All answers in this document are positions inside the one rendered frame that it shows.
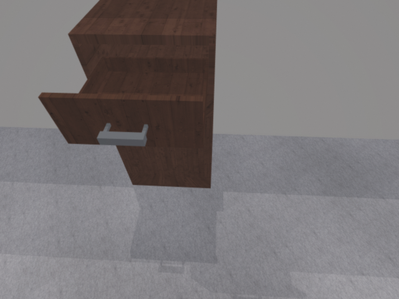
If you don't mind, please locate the handle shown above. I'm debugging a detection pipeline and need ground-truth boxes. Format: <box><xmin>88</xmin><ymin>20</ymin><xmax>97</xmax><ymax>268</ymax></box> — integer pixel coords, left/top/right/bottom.
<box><xmin>97</xmin><ymin>123</ymin><xmax>148</xmax><ymax>146</ymax></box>

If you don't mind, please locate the drawer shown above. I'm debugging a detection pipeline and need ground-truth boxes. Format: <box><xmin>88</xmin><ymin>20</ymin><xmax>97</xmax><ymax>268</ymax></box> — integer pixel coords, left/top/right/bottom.
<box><xmin>38</xmin><ymin>57</ymin><xmax>208</xmax><ymax>148</ymax></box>

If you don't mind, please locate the cabinet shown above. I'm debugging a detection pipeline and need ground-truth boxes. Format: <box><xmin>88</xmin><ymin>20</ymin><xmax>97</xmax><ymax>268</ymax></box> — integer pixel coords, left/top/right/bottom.
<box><xmin>68</xmin><ymin>0</ymin><xmax>217</xmax><ymax>188</ymax></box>

